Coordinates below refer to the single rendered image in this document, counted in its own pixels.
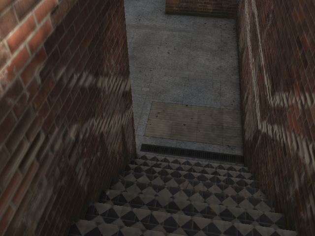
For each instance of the stairs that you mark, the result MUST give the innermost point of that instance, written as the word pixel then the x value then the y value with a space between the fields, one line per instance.
pixel 165 196

